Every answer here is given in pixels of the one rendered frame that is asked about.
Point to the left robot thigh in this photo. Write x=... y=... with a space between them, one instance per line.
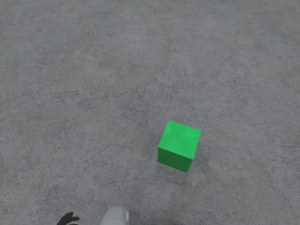
x=116 y=215

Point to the left robot hand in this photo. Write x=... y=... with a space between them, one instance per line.
x=67 y=218

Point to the carton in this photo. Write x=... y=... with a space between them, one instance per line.
x=178 y=146

